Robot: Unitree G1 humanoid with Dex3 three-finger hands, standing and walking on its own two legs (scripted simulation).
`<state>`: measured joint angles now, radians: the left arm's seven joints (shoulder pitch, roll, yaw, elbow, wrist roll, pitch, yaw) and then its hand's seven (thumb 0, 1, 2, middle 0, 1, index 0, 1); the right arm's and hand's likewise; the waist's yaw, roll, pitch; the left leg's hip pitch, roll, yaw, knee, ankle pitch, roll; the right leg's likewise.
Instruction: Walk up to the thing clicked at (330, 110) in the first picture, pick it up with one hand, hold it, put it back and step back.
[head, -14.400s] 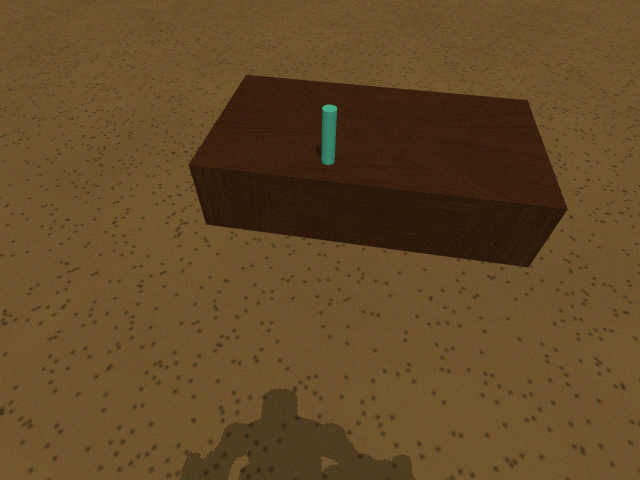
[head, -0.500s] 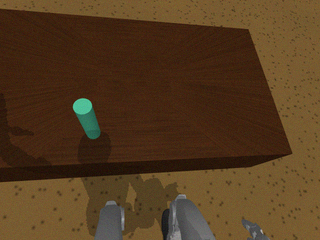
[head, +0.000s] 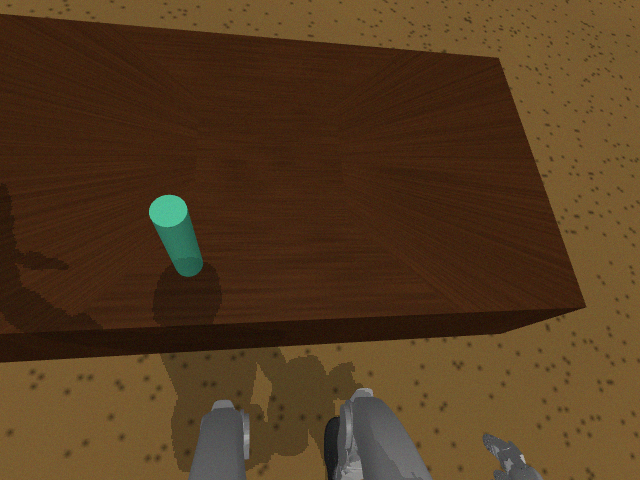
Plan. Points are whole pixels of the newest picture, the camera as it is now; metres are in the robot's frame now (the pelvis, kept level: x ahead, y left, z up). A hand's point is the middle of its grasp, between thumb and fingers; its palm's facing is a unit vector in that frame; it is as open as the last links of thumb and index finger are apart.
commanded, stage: go down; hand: left
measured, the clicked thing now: (180, 241) +0.49 +0.19 -0.21
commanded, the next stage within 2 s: approach in 0.28 s
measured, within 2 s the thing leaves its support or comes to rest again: neither
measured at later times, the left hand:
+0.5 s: hand out of the picture +0.41 +0.40 +0.07, palm faces +0.24 -0.97 +0.01, open 17.4 cm
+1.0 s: hand (86, 249) +0.44 +0.31 -0.15, palm faces +0.13 -0.99 +0.05, open 17.7 cm
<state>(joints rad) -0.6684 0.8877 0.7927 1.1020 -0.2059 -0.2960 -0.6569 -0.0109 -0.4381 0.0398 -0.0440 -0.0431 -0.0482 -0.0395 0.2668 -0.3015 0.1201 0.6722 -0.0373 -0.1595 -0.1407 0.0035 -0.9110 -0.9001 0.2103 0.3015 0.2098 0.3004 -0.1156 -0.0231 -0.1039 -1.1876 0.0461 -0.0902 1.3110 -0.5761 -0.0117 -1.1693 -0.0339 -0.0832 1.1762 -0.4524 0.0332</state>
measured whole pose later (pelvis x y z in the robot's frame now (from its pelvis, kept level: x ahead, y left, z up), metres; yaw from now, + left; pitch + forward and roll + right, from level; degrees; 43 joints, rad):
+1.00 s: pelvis -0.03 -0.01 -0.14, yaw -2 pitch +35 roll -6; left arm -0.82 0.74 0.72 1.20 -0.15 -0.54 -0.56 -0.02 -0.60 0.04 -0.02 -0.07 -0.04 -0.06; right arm 0.16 -0.29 0.12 0.67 -0.11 -0.16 -0.06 0.00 -0.89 -0.90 0.21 0.30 0.21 0.30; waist -0.18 -0.03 -0.13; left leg -1.74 0.02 -0.11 1.84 -0.71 -0.02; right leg -1.75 -0.05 -0.06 1.72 -0.58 0.02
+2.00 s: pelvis -0.06 -0.01 -0.22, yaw -1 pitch +35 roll -5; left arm -0.86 0.44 0.47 1.02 -0.03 -0.52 -0.06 -0.01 -0.61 0.01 -0.09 -0.06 -0.11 -0.04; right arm 0.18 -0.28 0.04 0.65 -0.08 0.00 0.05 0.00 -0.92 -0.90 0.21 0.30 0.20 0.30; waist -0.17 0.02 -0.14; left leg -1.98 -0.01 -0.09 2.08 -0.72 -0.02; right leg -2.00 -0.07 -0.02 1.98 -0.59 0.04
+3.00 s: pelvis -0.07 -0.01 -0.24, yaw -1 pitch +35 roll -5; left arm -0.98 0.50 0.47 1.15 0.01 -0.56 -0.04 -0.01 0.01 0.79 -0.89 -0.93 -0.90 -0.92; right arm 0.21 -0.28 0.06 0.66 -0.09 0.03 0.07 0.00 -0.90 -0.89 0.21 0.30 0.20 0.30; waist -0.21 0.01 -0.12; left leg -2.06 -0.01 -0.09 2.16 -0.70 -0.02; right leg -2.08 -0.07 -0.01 2.05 -0.57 0.04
